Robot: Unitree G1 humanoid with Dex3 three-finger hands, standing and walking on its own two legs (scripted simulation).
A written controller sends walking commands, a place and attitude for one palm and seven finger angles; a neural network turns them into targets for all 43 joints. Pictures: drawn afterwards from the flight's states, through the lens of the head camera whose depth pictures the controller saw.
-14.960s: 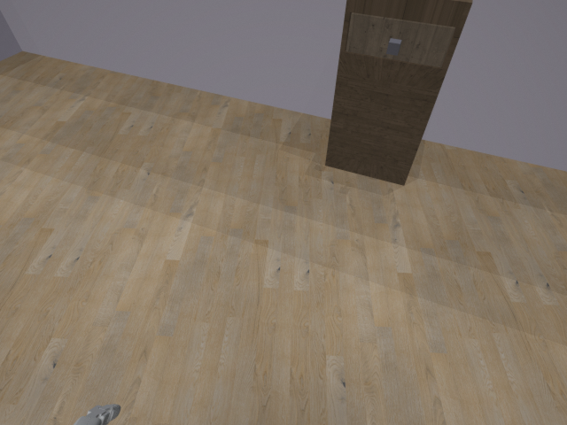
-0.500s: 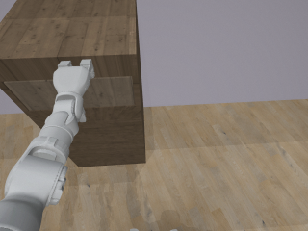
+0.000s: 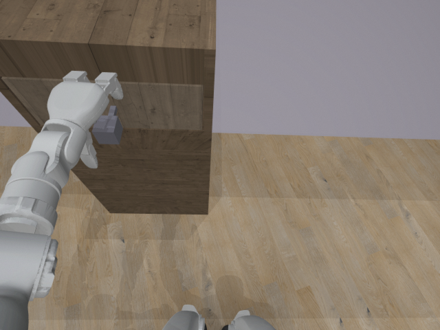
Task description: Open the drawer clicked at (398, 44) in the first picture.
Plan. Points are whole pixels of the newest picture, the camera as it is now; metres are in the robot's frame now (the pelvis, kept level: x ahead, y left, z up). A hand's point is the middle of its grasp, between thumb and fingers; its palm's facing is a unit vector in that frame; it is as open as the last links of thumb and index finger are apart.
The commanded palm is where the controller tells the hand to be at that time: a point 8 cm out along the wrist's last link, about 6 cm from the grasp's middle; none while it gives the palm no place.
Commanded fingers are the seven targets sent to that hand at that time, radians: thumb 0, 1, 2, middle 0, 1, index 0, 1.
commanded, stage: move the hooked fingers above the handle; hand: left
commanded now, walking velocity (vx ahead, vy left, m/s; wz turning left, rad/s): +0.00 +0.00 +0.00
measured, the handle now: (110, 122) +0.53 +0.23 -0.01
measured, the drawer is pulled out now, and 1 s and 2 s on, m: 0.00 0.00 0.00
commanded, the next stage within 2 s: none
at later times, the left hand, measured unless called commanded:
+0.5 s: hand (92, 121) +0.49 +0.23 +0.05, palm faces -0.12 -0.02 -0.99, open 13.8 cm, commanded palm +0.48 +0.22 +0.11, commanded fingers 0.00 -0.50 0.30 -0.30 -1.20 -0.30 -1.20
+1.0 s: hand (92, 113) +0.50 +0.23 +0.06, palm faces -0.06 -0.05 -1.00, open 13.4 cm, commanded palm +0.48 +0.23 +0.12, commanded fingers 0.00 -0.50 0.30 -0.30 -1.20 -0.30 -1.20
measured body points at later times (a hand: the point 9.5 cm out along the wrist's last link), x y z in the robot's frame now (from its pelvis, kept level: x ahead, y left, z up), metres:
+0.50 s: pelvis +0.00 +0.01 +0.01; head +0.09 +0.02 +0.45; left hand +0.49 +0.23 +0.10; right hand +0.03 -0.26 -0.10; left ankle +0.01 +0.06 -0.68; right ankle -0.01 -0.08 -0.68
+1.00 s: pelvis +0.01 +0.02 +0.02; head +0.09 +0.02 +0.46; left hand +0.49 +0.23 +0.11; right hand +0.04 -0.25 -0.10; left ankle +0.01 +0.06 -0.68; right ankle -0.01 -0.08 -0.68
